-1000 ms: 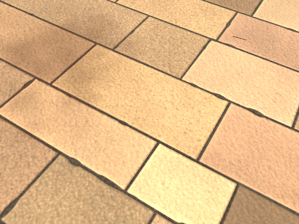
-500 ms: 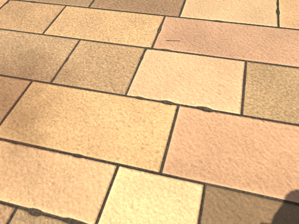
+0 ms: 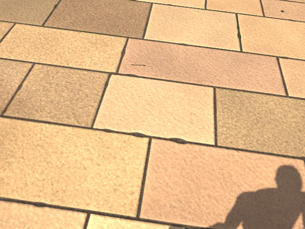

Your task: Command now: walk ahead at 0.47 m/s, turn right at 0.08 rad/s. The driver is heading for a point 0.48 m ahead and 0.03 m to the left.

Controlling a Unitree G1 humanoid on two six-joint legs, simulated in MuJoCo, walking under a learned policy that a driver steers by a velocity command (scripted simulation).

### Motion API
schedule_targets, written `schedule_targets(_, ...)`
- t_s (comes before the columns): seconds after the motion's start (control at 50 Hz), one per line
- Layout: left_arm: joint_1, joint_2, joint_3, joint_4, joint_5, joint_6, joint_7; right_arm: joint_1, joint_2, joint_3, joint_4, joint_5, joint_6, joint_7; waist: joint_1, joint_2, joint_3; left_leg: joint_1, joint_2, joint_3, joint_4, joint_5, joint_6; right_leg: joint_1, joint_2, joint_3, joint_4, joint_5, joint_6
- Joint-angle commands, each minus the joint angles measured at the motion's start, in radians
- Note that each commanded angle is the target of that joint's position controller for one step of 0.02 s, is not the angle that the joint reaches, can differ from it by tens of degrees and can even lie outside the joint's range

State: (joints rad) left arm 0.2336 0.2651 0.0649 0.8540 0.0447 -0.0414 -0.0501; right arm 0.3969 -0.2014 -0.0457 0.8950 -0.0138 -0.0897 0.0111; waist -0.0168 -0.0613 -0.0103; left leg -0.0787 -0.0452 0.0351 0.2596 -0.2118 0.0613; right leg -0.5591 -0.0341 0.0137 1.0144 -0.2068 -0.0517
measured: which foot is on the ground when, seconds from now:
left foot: down 0.00-0.24, up 0.26-0.62, down 0.64-1.00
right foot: up 0.00-0.22, down 0.24-1.00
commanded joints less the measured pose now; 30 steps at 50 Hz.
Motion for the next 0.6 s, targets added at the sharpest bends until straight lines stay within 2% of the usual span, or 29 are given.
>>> schedule_targets(0.02,-0.107,0.029,-0.003,-0.083,0.002,-0.003,-0.003,0.063,-0.114,-0.021,-0.017,0.009,-0.019,-0.002,-0.009,0.152,0.06,0.111,0.233,-0.172,-0.117,0.353,0.11,-0.213,-0.035,-0.042,-0.027,0.06,0.034)
schedule_targets(0.04,-0.151,0.022,-0.008,-0.098,0.0,-0.002,-0.004,0.075,-0.113,-0.019,-0.009,0.008,-0.018,-0.004,-0.016,0.153,0.069,0.109,0.225,-0.153,-0.117,0.391,0.112,-0.212,-0.034,-0.054,-0.077,0.076,0.041)
schedule_targets(0.1,-0.227,-0.021,-0.032,-0.115,-0.01,-0.005,0.0,0.082,-0.112,-0.013,0.009,0.002,-0.013,-0.009,-0.023,0.16,0.092,0.059,0.193,-0.067,-0.068,0.666,0.091,-0.085,0.002,-0.104,-0.289,0.133,0.043)
schedule_targets(0.14,-0.233,-0.021,-0.038,-0.109,-0.015,-0.009,0.008,0.1,-0.125,-0.012,0.028,0.001,-0.01,-0.012,-0.026,0.179,0.076,0.057,0.195,-0.049,-0.021,0.779,0.076,0.026,0.039,-0.123,-0.386,0.16,0.025)
schedule_targets(0.18,-0.176,0.008,-0.032,-0.087,-0.015,-0.015,0.022,0.081,-0.136,-0.011,0.037,0.003,-0.007,-0.018,0.006,0.192,0.047,0.082,0.215,-0.063,0.053,0.866,0.061,0.125,0.06,-0.105,-0.434,0.163,-0.011)
schedule_targets(0.2,-0.108,0.029,-0.025,-0.059,-0.012,-0.02,0.029,0.063,-0.142,-0.012,0.037,0.005,-0.006,-0.023,0.035,0.188,0.019,0.102,0.216,-0.073,0.119,0.904,0.049,0.192,0.077,-0.095,-0.472,0.163,-0.03)
schedule_targets(0.22,-0.003,0.044,-0.017,-0.018,-0.007,-0.031,0.037,0.041,-0.148,-0.013,0.038,0.011,-0.002,-0.025,0.086,0.16,-0.024,0.104,0.196,-0.062,0.24,0.885,0.033,0.307,0.09,-0.094,-0.56,0.23,-0.05)
schedule_targets(0.24,0.093,0.076,-0.009,0.015,0.01,-0.046,0.046,0.045,-0.143,-0.01,0.035,0.021,-0.001,-0.025,0.121,0.121,-0.082,0.012,0.161,-0.042,0.392,0.718,0.014,0.492,0.026,-0.054,-0.603,0.422,-0.068)
schedule_targets(0.26,0.208,0.154,0.005,0.031,0.032,-0.054,0.054,0.099,-0.088,0.005,0.006,0.031,0.0,-0.029,0.119,-0.03,-0.229,-0.184,0.093,0.002,0.677,0.19,-0.01,0.768,-0.244,0.169,-0.472,0.953,-0.126)
schedule_targets(0.28,0.206,0.165,0.01,0.034,-0.01,-0.044,0.046,0.275,-0.026,0.013,0.051,0.074,0.021,-0.034,0.059,-0.17,-0.417,-0.318,-0.034,-0.044,0.962,-0.47,-0.024,0.912,-0.448,0.419,-0.47,1.245,-0.303)
schedule_targets(0.3,0.145,0.112,0.003,0.012,-0.053,-0.031,0.042,0.219,-0.107,-0.008,0.075,0.037,0.044,-0.042,0.059,-0.009,-0.362,-0.312,0.007,-0.122,0.974,-0.395,-0.024,0.768,-0.373,0.363,-0.536,1.047,-0.287)
schedule_targets(0.32,0.034,0.057,-0.015,0.0,-0.054,-0.026,0.047,0.124,-0.088,-0.004,0.052,0.016,0.05,-0.036,0.033,-0.019,-0.197,-0.354,0.033,-0.106,0.949,-0.342,-0.028,0.622,-0.324,0.285,-0.61,0.857,-0.257)
schedule_targets(0.34,-0.026,0.003,-0.034,-0.003,-0.047,-0.023,0.053,0.068,-0.072,-0.001,0.046,-0.003,0.056,-0.032,0.011,0.006,-0.088,-0.345,0.064,-0.101,0.881,-0.292,-0.035,0.49,-0.272,0.222,-0.673,0.741,-0.218)
schedule_targets(0.36,-0.05,-0.01,-0.041,0.002,-0.046,-0.022,0.062,0.047,-0.069,-0.003,0.045,-0.016,0.069,-0.027,-0.011,-0.006,-0.037,-0.3,0.083,-0.095,0.818,-0.258,-0.045,0.393,-0.232,0.165,-0.715,0.685,-0.188)
schedule_targets(0.38,-0.054,-0.007,-0.044,0.013,-0.042,-0.021,0.067,0.077,-0.053,0.0,0.062,-0.024,0.084,-0.022,-0.033,-0.018,-0.033,-0.219,0.081,-0.075,0.775,-0.224,-0.052,0.316,-0.202,0.117,-0.737,0.653,-0.166)
schedule_targets(0.42,-0.043,0.008,-0.043,0.029,-0.03,-0.028,0.066,0.107,-0.025,0.007,0.089,-0.018,0.104,-0.022,-0.051,-0.016,-0.055,-0.141,0.07,-0.051,0.7,-0.199,-0.06,0.262,-0.175,0.073,-0.753,0.595,-0.157)
schedule_targets(0.44,-0.04,0.017,-0.043,0.035,-0.027,-0.03,0.064,0.095,-0.024,0.008,0.093,-0.016,0.112,-0.025,-0.051,-0.02,-0.056,-0.136,0.071,-0.046,0.648,-0.197,-0.061,0.256,-0.17,0.069,-0.765,0.511,-0.154)
schedule_targets(0.5,-0.016,0.033,-0.04,0.057,-0.022,-0.018,0.063,0.01,-0.039,0.009,0.091,-0.017,0.129,-0.037,-0.02,-0.046,-0.029,-0.142,0.076,-0.033,0.505,-0.175,-0.057,0.238,-0.158,0.096,-0.814,0.135,-0.141)
schedule_targets(0.54,-0.004,0.044,-0.036,0.07,-0.024,-0.002,0.065,-0.024,-0.045,0.009,0.095,-0.013,0.131,-0.038,-0.007,-0.053,-0.002,-0.137,0.072,-0.025,0.449,-0.155,-0.053,0.214,-0.16,0.13,-0.845,-0.088,-0.135)
schedule_targets(0.6,-0.011,0.041,-0.035,0.083,-0.035,0.017,0.07,-0.011,-0.022,0.019,0.123,-0.011,0.12,-0.039,-0.021,-0.007,0.034,-0.06,0.064,-0.005,0.287,-0.074,-0.037,0.168,-0.155,0.151,-0.839,-0.247,-0.109)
